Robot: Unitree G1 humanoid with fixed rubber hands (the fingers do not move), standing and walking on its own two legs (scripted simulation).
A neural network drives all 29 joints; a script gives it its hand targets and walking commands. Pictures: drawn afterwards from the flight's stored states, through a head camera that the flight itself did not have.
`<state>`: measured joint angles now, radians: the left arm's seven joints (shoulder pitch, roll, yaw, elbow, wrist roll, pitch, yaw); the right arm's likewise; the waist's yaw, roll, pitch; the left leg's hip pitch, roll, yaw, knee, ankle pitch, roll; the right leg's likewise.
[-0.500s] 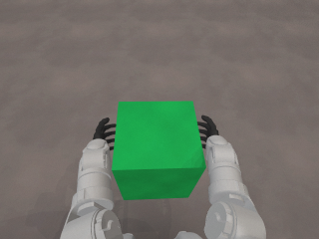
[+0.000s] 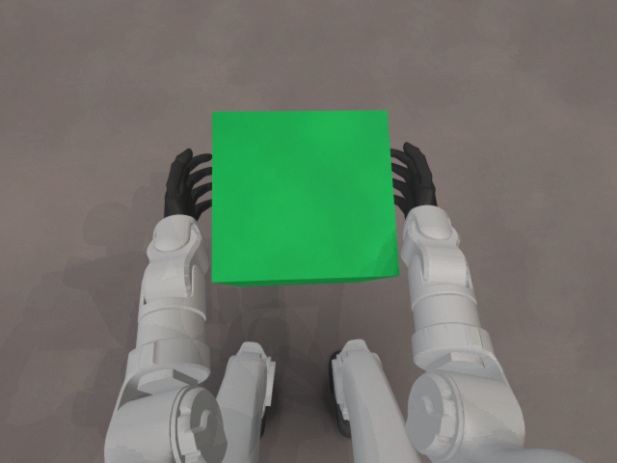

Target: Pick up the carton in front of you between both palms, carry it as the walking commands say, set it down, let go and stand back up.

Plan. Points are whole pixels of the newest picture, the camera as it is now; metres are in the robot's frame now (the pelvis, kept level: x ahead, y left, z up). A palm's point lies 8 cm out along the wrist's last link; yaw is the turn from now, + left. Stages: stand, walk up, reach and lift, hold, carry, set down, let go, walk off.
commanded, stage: set down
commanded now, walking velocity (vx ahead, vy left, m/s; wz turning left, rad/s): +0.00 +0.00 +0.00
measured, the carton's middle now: (300, 214) +0.44 +0.01 -0.15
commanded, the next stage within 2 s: none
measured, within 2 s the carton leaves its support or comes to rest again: rests again in 1.48 s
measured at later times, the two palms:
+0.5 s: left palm (212, 221) +0.45 +0.16 -0.23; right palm (386, 213) +0.46 -0.14 -0.24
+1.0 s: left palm (228, 224) +0.48 +0.16 -0.39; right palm (368, 217) +0.50 -0.14 -0.39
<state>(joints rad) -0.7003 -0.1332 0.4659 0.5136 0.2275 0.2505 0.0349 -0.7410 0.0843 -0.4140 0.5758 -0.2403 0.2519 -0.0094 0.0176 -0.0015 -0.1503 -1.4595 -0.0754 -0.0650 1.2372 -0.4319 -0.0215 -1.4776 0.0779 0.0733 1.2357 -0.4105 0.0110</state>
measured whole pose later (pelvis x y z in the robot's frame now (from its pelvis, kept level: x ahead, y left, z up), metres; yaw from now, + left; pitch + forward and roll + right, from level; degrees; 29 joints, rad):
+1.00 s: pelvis -0.05 +0.00 -0.23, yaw +2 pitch +43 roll +2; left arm -1.31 0.13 0.39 0.80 0.07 0.24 0.13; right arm -1.36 -0.19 -0.31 0.86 -0.08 0.25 -0.10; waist 0.01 0.00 0.21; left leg -2.24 -0.15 -0.04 2.07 -0.58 -0.07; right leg -2.26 0.13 0.06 2.07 -0.56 0.05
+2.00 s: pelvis -0.05 +0.00 -0.27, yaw +2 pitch +33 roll +1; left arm -1.40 0.19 0.42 0.99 0.11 0.17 0.02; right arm -1.45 -0.25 -0.36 1.05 -0.11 0.17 0.02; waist 0.01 0.00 0.40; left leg -2.20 -0.11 -0.01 2.23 -0.61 -0.05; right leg -2.21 0.09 0.02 2.24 -0.59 0.02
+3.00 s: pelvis -0.04 +0.00 -0.16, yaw +2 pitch +46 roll +1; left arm -1.25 0.28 0.25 0.89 -0.09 0.16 0.11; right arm -1.30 -0.36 -0.22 0.97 0.07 0.16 -0.05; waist 0.02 0.00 0.03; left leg -2.08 -0.06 -0.01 1.80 -0.53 -0.02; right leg -2.09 0.05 0.02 1.80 -0.52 0.00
